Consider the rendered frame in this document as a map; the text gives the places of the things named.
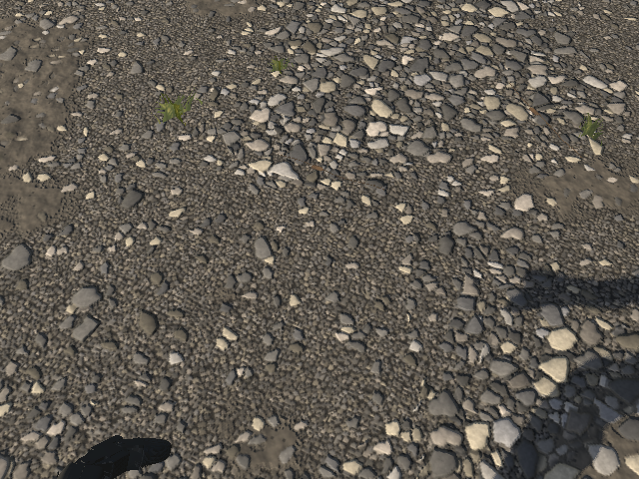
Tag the left robot hand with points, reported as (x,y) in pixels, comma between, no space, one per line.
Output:
(116,455)

